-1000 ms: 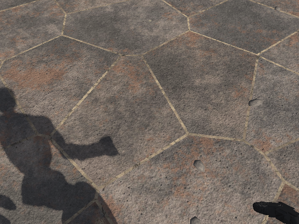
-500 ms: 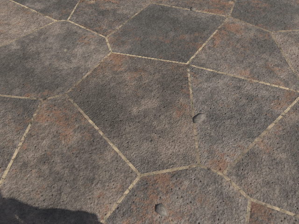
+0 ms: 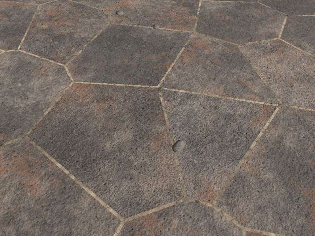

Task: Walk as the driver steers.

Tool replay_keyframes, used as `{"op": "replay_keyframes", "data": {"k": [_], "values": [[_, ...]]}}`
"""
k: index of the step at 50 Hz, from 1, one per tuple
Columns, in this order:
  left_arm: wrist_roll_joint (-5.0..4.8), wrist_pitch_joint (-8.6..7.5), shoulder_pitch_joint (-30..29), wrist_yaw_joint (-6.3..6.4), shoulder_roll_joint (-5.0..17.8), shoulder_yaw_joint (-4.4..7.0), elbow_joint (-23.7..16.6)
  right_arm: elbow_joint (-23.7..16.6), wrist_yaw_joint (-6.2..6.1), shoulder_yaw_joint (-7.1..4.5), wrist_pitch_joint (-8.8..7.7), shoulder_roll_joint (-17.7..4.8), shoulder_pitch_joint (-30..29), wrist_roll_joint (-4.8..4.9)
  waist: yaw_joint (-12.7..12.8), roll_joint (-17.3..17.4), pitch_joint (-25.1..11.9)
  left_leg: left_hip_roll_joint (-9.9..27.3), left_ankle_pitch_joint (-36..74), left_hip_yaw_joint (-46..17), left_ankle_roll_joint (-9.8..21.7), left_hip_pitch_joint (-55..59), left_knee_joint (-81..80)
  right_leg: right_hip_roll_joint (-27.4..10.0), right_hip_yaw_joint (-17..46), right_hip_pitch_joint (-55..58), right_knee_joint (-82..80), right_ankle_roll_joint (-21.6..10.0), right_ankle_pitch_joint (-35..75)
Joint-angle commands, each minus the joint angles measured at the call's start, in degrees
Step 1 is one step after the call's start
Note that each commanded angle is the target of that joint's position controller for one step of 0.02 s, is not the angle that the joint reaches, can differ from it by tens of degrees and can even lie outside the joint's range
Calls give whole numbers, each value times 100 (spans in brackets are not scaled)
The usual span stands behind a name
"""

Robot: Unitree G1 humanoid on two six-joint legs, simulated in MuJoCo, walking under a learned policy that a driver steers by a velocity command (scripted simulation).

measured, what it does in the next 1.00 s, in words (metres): walks ahead: left foot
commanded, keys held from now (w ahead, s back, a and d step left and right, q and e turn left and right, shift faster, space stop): no key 0.16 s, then w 0.84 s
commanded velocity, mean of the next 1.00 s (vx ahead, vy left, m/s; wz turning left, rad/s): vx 0.31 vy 0.00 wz -0.04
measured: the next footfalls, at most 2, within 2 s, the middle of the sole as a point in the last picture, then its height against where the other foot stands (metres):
left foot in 0.82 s outside the picture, level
right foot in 1.36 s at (179, 184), level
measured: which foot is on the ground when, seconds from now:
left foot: down 0.00-0.40, up 0.42-0.80, down 0.82-1.00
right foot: down 0.00-0.82, up 0.84-1.00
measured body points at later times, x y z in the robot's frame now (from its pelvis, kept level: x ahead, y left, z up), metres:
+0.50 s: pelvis +0.10 +0.00 +0.01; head +0.11 -0.02 +0.45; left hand +0.15 +0.27 -0.11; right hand +0.21 -0.27 -0.11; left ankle +0.03 +0.13 -0.66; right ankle +0.05 -0.10 -0.73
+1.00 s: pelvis +0.34 +0.07 +0.01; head +0.37 +0.08 +0.46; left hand +0.45 +0.34 -0.11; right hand +0.44 -0.21 -0.10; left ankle +0.38 +0.14 -0.73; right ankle +0.32 -0.09 -0.64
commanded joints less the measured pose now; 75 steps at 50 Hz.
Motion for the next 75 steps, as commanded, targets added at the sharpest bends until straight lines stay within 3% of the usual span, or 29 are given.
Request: {"op": "replay_keyframes", "data": {"k": [1, 6, 10, 16, 18, 19, 21, 22, 25, 27, 31, 36, 40, 41, 42, 43, 44, 46, 48, 54, 63, 66, 68, 69, 70, 71, 72, 73, 75], "values": [[76, -149, 406, -25, 559, 118, -315, -439, 22, -148, -103, -754, -362, -122, 376, 1397, -438, 1604, 1574, -1682, 1200, 380, -1278, -390, -91, 225, 133, 154, -1003], [69, 3, 28, -59, 399, 116, -259, -334, 47, -75, -154, -604, -198, -16, 174, 974, -149, 620, -53, -680, 367, -8, -1092, -601, -7, 1098, -470, 106, 328], [29, -52, 149, -44, 387, 125, -64, -285, 34, -55, -131, -554, 61, 33, 0, 391, -47, 288, -1110, -307, 332, 246, -893, -509, -65, 688, -509, -55, -724], [-178, -488, 158, -120, 251, 136, -56, -247, 1, -191, -179, -948, 389, 210, -63, 936, 635, 1479, -2650, -2077, 1327, 477, -1666, -494, -757, -379, 548, -162, -987], [-184, -592, 551, -156, 259, 164, 89, -311, 58, -161, -191, -842, 106, 244, 200, 905, 557, 1236, -1937, -1661, 1171, -6, -1409, -553, -705, 557, -10, -322, -814], [-177, -622, 984, -169, 414, 223, 250, -436, 82, -103, -204, -646, -206, 252, 406, 652, 482, 811, -1376, -1057, 911, -347, -918, -689, -353, 1116, -428, -441, -855], [-170, -668, 1931, -207, 1205, 456, 449, -771, 76, -39, -404, -410, -526, 241, 646, -1421, 226, -373, -718, 341, 200, -1937, 1821, -2144, 2678, 2652, -1752, -1379, -899], [-106, -707, 2144, -208, 1065, 401, 461, -807, 76, -107, -490, -633, -619, 274, 730, -1315, 198, -318, -1746, -94, 203, -2862, 2960, -2600, 3383, 3184, -1882, -1710, -127], [-97, -703, 1843, -158, 691, 258, 388, -725, 192, -95, -544, -504, -587, 276, 457, -193, 132, 252, -853, -177, 453, -3455, 3508, -2348, 2093, 3372, -1693, -1348, 864], [-108, -602, 1735, -130, 442, 157, 406, -750, 306, -88, -509, -399, -709, 247, 371, -350, 204, 406, -284, 0, 377, -3031, 2863, -2010, 1332, 2931, -1987, -1092, 1252], [-144, -512, 1706, -9, 719, 203, 425, -934, 434, 62, -494, -64, -1298, 197, 471, -313, 369, 199, 835, 390, 118, -2084, 1053, -1641, 369, 2108, -2331, -944, 1440], [-226, -547, 1821, -14, 943, 277, 584, -1093, 441, -23, -485, -437, -1575, 279, 402, -538, 554, 45, 1521, 308, 267, -1158, 40, -1936, 224, 1887, -2428, -797, 1330], [-169, -479, 1669, 5, 961, 290, 604, -712, 323, -309, -449, -935, -40, 211, -488, -450, -450, -283, 1196, 573, 754, 1053, -149, -1606, -309, 1894, -339, -389, 3907], [-42, -467, 1680, 28, 727, 188, 467, -519, 254, -402, -420, -1274, 1002, 158, -863, 147, -1246, 697, 961, -551, 1085, 2720, -17, -1303, -495, 751, 1433, -195, 2457], [-122, -567, 2495, -5, -71, -30, 386, -395, 310, -453, -423, -1732, 1301, 86, -384, 1950, -2118, 2057, -792, -3599, 1991, 4234, -1003, -252, -407, -1139, 3536, 154, -1637], [-247, -665, 2149, -37, 521, 90, 480, -411, 321, -321, -428, -1178, 1178, 179, -570, 1492, -1809, 1996, -1887, -4351, 1886, 3937, -1735, -472, 157, -1838, 4221, 107, -1877], [-360, -711, 1474, -63, 841, 184, 301, -434, 299, -249, -434, -964, 750, 202, -520, 1057, -858, 1860, -1704, -3480, 1638, 3143, -1780, -769, -29, -2220, 4302, 37, -1375], [-194, -732, 981, -22, 762, 183, 211, -487, 321, -182, -446, -751, 137, 80, -169, 381, -206, 1407, -304, -2243, 1475, 1636, -1919, -1217, -215, -1761, 3741, 12, -530], [-168, -619, 1224, -24, 602, 185, 298, -471, 339, -142, -510, -576, -66, 24, 142, 641, -203, 1137, 208, -1673, 1472, 984, -2214, -1419, -167, -1196, 3396, 24, -213], [-67, -539, 362, -14, 435, 127, 86, -170, 241, -206, -560, -830, 301, 122, 29, 334, 216, 1021, 1008, -822, 1541, 828, -2639, -1507, -290, -1734, 1845, 283, 1113], [-177, -717, -1225, -293, 324, 9, -413, 301, 165, -227, -317, -1037, 1259, 219, -552, 365, 491, 1205, 1617, -416, 1295, 2020, -2150, -1068, -623, -1654, -234, 138, 1596], [-173, -754, -975, -360, 509, 65, -419, 353, 124, -266, -222, -1158, 1202, 232, -285, 589, 257, 1328, 2868, -437, 1133, 2440, -1584, -847, -757, -1066, -507, -107, 895], [-134, -762, 426, -293, 946, 288, -24, 299, 96, -218, -180, -1098, 1028, 215, 463, 579, -693, 902, 4254, -38, 864, 1997, 44, -665, -932, 1108, -654, -459, 1063], [-63, -733, 1564, -221, 1395, 407, 176, 112, 79, -85, -212, -796, 1011, 66, 855, -63, -1658, 555, 2638, 210, 645, 711, 1886, -1807, 328, 3018, -349, -879, 1379], [-82, -705, 1716, -253, 1667, 458, 309, 67, 144, 98, -344, -144, 1763, 120, 413, -1589, -2314, -478, -1500, 61, 316, -1575, 3650, -2929, 3018, 4782, -963, -1741, 56], [-136, -682, 1690, -242, 1057, 304, 250, 123, 176, -39, -453, -792, 1303, 241, 708, -945, -2026, -206, -1746, -564, 367, -2237, 4202, -2788, 3200, 4613, -1373, -1544, -614], [-129, -672, 1281, -216, 890, 231, 215, -73, 204, -111, -522, -1010, 733, 356, 657, -677, -1165, 66, -1231, -406, 412, -2544, 4206, -2595, 2325, 3873, -1508, -1313, -337], [-102, -662, 903, -213, 830, 201, 171, -132, 184, -92, -545, -931, 450, 320, 477, -206, -702, 331, -723, -228, 379, -2375, 3949, -2369, 1736, 3058, -1654, -1214, 305], [-13, -689, 522, -236, 606, 138, 147, -124, 182, -123, -472, -802, 470, 207, 116, -253, -301, 617, -205, -223, 284, -1839, 3464, -2034, 1057, 2004, -2016, -1168, 1052]]}}
Velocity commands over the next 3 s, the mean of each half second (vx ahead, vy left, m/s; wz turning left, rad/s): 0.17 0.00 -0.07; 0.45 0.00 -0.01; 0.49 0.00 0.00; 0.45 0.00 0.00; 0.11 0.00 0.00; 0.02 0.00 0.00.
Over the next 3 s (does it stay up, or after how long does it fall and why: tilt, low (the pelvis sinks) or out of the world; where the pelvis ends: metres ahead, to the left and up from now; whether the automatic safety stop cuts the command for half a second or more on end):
stays up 1.00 0.05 0.01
